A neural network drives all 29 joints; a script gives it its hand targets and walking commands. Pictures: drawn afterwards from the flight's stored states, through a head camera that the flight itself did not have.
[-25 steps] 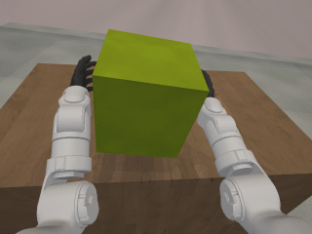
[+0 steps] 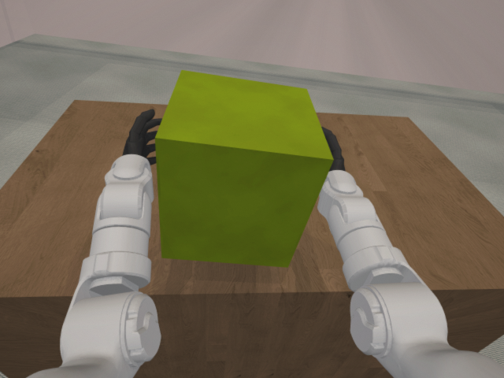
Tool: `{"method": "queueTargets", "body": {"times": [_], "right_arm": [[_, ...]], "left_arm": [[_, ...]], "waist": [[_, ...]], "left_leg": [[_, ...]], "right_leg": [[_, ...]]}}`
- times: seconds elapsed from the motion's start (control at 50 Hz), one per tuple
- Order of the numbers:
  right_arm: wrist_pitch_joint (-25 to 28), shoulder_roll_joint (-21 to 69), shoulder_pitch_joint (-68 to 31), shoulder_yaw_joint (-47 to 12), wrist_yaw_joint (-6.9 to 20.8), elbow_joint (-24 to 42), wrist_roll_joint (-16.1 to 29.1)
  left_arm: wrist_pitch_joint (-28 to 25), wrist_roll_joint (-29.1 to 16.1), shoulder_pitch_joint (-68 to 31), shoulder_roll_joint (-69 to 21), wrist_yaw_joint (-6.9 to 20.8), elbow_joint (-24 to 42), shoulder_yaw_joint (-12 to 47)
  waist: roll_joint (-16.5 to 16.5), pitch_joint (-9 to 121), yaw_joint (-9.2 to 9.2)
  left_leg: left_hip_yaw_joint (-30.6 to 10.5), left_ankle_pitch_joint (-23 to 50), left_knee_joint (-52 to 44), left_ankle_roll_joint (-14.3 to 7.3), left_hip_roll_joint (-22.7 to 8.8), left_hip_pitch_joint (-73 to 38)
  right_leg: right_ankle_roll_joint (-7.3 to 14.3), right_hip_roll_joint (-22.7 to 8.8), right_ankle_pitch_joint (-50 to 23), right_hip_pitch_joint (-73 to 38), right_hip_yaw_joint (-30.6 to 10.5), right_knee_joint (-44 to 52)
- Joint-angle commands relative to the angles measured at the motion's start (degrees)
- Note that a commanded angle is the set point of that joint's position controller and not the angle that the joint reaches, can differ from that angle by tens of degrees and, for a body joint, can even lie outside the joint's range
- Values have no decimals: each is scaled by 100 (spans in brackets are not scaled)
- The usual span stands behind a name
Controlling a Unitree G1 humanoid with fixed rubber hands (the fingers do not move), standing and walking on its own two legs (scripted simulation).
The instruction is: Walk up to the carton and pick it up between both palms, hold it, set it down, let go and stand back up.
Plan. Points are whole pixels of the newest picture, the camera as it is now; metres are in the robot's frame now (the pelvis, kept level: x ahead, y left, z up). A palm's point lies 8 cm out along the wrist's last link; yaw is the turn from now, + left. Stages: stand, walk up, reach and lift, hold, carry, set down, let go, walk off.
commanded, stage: set down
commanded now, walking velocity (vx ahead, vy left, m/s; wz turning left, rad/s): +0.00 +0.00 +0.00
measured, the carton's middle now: (236, 171) +0.43 +0.02 +0.15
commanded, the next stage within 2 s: none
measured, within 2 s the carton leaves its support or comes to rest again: rests again in 1.52 s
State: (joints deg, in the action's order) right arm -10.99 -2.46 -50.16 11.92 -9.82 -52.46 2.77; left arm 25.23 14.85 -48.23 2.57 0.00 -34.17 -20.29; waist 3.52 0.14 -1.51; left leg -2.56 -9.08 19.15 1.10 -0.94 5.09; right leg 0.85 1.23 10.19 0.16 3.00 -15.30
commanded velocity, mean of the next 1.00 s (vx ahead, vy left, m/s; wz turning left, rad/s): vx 0.00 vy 0.00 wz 0.00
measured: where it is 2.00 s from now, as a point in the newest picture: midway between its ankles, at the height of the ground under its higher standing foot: outside the picture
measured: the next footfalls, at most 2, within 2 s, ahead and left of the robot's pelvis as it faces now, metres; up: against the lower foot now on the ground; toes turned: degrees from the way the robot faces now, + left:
none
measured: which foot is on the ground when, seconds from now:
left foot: down 0.00-1.00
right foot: down 0.00-1.00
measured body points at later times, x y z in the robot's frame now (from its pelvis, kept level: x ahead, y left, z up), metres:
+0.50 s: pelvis +0.01 +0.00 +0.00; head +0.00 +0.03 +0.45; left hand +0.43 +0.17 +0.15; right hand +0.43 -0.15 +0.14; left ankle +0.02 +0.13 -0.75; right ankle -0.01 -0.10 -0.75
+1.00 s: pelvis +0.02 +0.00 +0.00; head +0.02 +0.02 +0.45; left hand +0.44 +0.17 +0.12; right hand +0.44 -0.14 +0.11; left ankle +0.02 +0.13 -0.75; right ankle -0.01 -0.10 -0.75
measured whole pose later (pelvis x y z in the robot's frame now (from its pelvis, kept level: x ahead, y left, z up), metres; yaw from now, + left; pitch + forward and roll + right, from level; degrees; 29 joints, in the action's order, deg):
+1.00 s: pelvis +0.02 +0.00 +0.00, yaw -2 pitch +2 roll -1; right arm -1.8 0.4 -46.0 23.3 -5.9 -54.7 -9.8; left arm 11.4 14.6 -46.0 0.1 -1.5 -44.9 -22.1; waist 2.0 1.9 2.3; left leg -0.5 -9.2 18.4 1.0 -1.3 11.4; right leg 0.6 1.3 9.5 7.2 1.0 -14.5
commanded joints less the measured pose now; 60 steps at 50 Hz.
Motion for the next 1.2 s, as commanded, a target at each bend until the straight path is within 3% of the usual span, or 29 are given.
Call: {"method": "queueTargets", "body": {"times": [0.0,0.04,0.1,0.12,0.2,0.26,0.28,0.32,0.4,0.44,0.52,0.58,0.6,0.64,0.7,0.76,0.8,0.86,0.9,0.96,1.02,1.08,1.1,1.14,1.16,1.18], "right_arm": [[883,3012,-5408,-1483,860,2146,218],[889,3005,-5219,-1453,862,1957,190],[869,2925,-5145,-1332,889,1763,5],[882,2987,-5046,-1266,900,1700,-48],[1070,2990,-5061,-1319,995,1780,-60],[1134,2949,-5036,-1128,1053,1566,-230],[1152,2995,-5012,-1144,1059,1552,-273],[1186,2989,-4928,-1147,1078,1552,-320],[1261,3037,-5024,-1062,1136,1548,-425],[1292,3107,-4970,-1133,1137,1533,-426],[1286,3159,-4874,-1166,1118,1610,-556],[1263,3123,-4633,-848,1149,1255,-759],[1291,3117,-4606,-763,1184,1198,-819],[1409,3202,-4659,-761,1237,1276,-868],[1481,3223,-4567,-750,1274,1257,-968],[1504,3076,-4331,-688,1267,1083,-1003],[1515,3118,-4367,-644,1283,1164,-1051],[1610,3196,-4380,-698,1349,1249,-1102],[1623,3237,-4362,-710,1361,1154,-1171],[1664,3069,-4226,-636,1365,1157,-1249],[1745,3162,-4254,-623,1380,1337,-1300],[1862,3057,-4289,-566,1455,1330,-1382],[1818,3118,-4188,-516,1455,1103,-1418],[1805,3218,-4110,-506,1464,1083,-1444],[1809,3168,-4027,-393,1475,963,-1547],[1805,3188,-4066,-422,1482,1090,-1572]], "left_arm": [[-377,-700,-4159,-3610,677,511,2263],[-423,-642,-4057,-3598,651,498,2229],[-416,-487,-3795,-3432,720,95,1865],[-451,-522,-3885,-3431,724,260,1931],[-647,-588,-4018,-3557,622,480,2134],[-790,-541,-4080,-3576,581,275,2092],[-812,-565,-4051,-3557,583,211,2046],[-846,-511,-3908,-3501,594,91,1933],[-957,-552,-3950,-3536,558,-31,1880],[-1008,-581,-3885,-3540,532,-88,1880],[-1063,-458,-3707,-3470,578,-288,1714],[-1142,-308,-3824,-3286,596,-283,1566],[-1204,-390,-3981,-3377,576,-139,1644],[-1313,-448,-4060,-3417,526,-189,1760],[-1426,-380,-3938,-3413,487,-344,1682],[-1397,-293,-3643,-3413,489,-392,1671],[-1403,-262,-3621,-3348,518,-481,1535],[-1559,-393,-3802,-3496,458,-305,1692],[-1596,-394,-3759,-3415,473,-409,1640],[-1551,-183,-3361,-3459,471,-694,1487],[-1614,-242,-3458,-3481,512,-528,1520],[-1742,-310,-3572,-3578,402,-478,1702],[-1764,-307,-3691,-3447,400,-552,1677],[-1838,-248,-3808,-3437,384,-443,1622],[-1835,-189,-3701,-3401,399,-611,1521],[-1850,-151,-3604,-3388,427,-692,1373]], "waist": [[-656,3502,-57],[-772,3276,-35],[-446,2994,50],[-513,3128,-6],[-667,3691,66],[-760,3703,77],[-597,3552,73],[-560,3486,174],[-417,3815,166],[-396,3855,243],[-322,3813,252],[-438,3511,273],[-471,3684,202],[-622,3970,219],[-575,4095,329],[-697,3964,297],[-464,3814,326],[-510,4233,344],[-349,4224,357],[-415,3991,388],[-448,4172,423],[-535,4485,374],[-463,4314,384],[-508,4298,434],[-458,4189,399],[-330,4067,481]], "left_leg": [[472,1915,144,199,290,-1279],[470,2166,206,253,276,-1268],[524,1637,-8,128,274,-1044],[529,1680,-13,130,261,-1061],[566,2474,228,299,234,-1418],[551,2293,223,339,222,-1372],[524,2348,187,276,230,-1259],[595,2211,156,226,236,-1109],[578,2141,88,192,215,-1092],[597,2432,208,207,218,-952],[670,2199,111,131,255,-632],[713,1913,0,174,242,-612],[714,2066,48,196,232,-686],[698,2322,119,258,223,-826],[732,2528,247,300,196,-789],[719,2814,275,373,179,-954],[755,2593,218,301,188,-828],[749,2797,247,327,160,-822],[750,2742,234,268,149,-762],[786,2771,210,294,138,-850],[804,2738,147,250,127,-663],[797,2970,298,357,101,-895],[767,2840,257,347,84,-960],[842,2696,241,312,107,-736],[859,2446,155,274,117,-594],[877,2269,64,207,138,-423]], "right_leg": [[-397,162,-1781,-322,227,8],[-372,151,-1918,-346,250,-2],[-392,163,-1633,-476,249,66],[-404,144,-1741,-516,222,34],[-360,223,-2064,-364,311,-25],[-342,201,-1953,-230,320,-4],[-358,179,-2075,-312,289,-35],[-375,171,-2125,-438,258,-57],[-372,166,-2222,-435,266,-83],[-397,161,-2599,-577,237,-184],[-471,84,-2989,-840,145,-276],[-418,78,-2517,-689,171,-213],[-408,111,-2489,-612,194,-197],[-363,95,-2602,-484,225,-211],[-352,115,-2858,-603,220,-260],[-335,128,-2975,-449,252,-258],[-351,101,-2843,-436,250,-227],[-345,117,-3004,-448,243,-305],[-362,112,-2996,-503,249,-302],[-354,129,-2935,-415,278,-238],[-362,93,-2965,-528,249,-284],[-289,134,-2804,-260,322,-270],[-262,150,-2532,-120,307,-176],[-301,99,-2666,-275,268,-231],[-274,71,-2624,-347,235,-213],[-348,44,-2661,-480,226,-237]]}}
